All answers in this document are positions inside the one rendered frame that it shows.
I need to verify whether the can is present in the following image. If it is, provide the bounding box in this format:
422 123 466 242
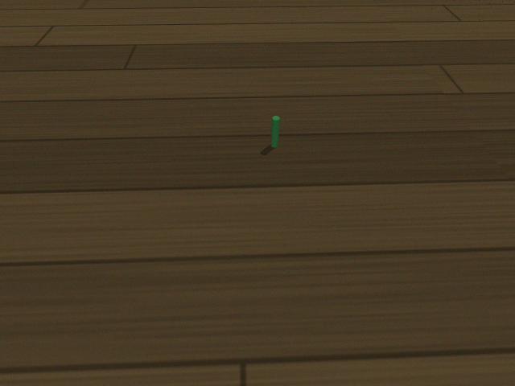
271 116 280 148

